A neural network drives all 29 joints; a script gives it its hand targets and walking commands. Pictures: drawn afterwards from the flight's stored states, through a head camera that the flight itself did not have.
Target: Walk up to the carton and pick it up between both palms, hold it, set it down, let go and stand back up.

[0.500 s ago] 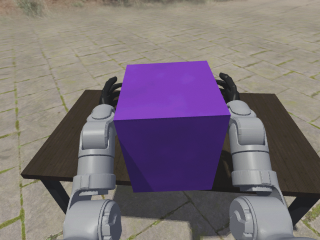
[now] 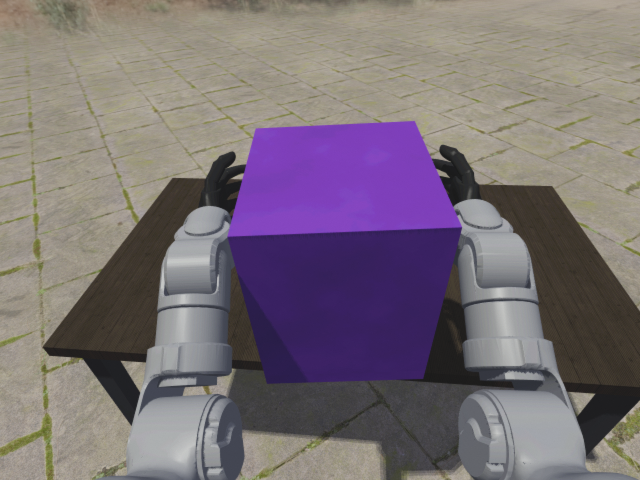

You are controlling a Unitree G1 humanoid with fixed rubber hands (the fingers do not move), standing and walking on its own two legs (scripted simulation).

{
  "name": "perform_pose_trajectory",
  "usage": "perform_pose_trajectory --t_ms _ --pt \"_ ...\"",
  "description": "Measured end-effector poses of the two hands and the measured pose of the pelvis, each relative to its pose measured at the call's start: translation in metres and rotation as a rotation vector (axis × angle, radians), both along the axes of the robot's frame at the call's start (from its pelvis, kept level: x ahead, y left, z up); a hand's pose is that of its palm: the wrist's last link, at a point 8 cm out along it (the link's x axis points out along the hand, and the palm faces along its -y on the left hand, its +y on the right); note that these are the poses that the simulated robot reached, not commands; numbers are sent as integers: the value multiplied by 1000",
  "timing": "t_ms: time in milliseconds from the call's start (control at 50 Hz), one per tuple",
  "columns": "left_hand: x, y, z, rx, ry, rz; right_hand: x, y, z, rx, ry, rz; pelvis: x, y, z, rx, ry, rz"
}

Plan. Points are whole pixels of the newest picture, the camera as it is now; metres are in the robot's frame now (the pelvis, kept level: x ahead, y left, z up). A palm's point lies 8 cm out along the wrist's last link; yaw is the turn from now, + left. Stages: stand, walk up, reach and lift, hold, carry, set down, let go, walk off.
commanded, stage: hold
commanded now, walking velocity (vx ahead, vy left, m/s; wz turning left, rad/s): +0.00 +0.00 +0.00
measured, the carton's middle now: (339, 254) +0.36 +0.00 +0.16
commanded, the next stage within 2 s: none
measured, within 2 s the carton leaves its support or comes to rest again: neither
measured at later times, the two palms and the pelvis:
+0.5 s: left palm (214, 221) +0.36 +0.15 +0.21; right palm (458, 214) +0.36 -0.14 +0.21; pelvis +0.00 +0.00 +0.00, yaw +0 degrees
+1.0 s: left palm (216, 224) +0.37 +0.15 +0.20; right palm (453, 219) +0.37 -0.14 +0.20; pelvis +0.01 +0.00 +0.00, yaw +0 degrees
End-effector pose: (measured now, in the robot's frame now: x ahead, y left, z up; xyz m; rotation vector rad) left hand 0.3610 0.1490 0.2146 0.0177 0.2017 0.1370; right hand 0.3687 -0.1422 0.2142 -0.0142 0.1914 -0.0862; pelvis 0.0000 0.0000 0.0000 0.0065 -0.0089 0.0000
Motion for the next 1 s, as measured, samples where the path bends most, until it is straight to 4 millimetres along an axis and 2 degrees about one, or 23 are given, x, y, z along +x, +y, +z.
perform_pose_trajectory --t_ms 280,440,800,880,1000 --pt "-4 4 -8 10 -2 1 -2 4 -9 -4 -1 5 3 0 1 0 -2 3" --pt "-6 3 -7 4 -5 -2 -6 4 -7 -3 -5 -5 1 2 1 0 -6 3" --pt "10 7 -8 11 -7 4 12 7 -10 -3 -6 9 5 2 0 0 35 -1" --pt "8 7 -7 15 -21 5 11 7 -9 -9 -20 7 9 3 1 -1 26 0" --pt "4 5 -16 11 11 1 4 6 -19 -6 13 0 12 3 2 -2 2 0"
